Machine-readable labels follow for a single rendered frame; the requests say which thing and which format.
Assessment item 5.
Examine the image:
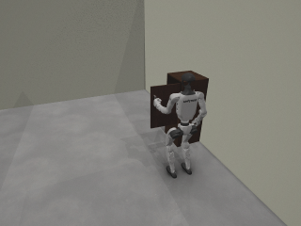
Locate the robot left forearm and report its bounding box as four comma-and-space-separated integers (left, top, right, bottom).
155, 103, 166, 114

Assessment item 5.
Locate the robot right hand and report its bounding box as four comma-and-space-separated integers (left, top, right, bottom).
191, 118, 200, 127

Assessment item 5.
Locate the right robot thigh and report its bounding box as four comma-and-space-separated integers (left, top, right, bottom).
181, 123, 198, 150

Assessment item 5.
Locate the robot right forearm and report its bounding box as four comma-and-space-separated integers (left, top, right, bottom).
196, 114, 207, 122

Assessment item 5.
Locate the left robot upper arm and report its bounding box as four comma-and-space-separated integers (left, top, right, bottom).
165, 93, 181, 114

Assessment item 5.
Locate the right robot upper arm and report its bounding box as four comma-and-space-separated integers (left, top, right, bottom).
196, 91, 207, 115

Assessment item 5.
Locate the robot left hand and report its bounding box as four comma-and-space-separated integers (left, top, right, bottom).
153, 98, 162, 106

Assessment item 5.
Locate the cupboard door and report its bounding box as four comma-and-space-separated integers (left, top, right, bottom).
150, 83, 181, 129

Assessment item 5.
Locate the robot right shin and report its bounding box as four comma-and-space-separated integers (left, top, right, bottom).
182, 141, 191, 169

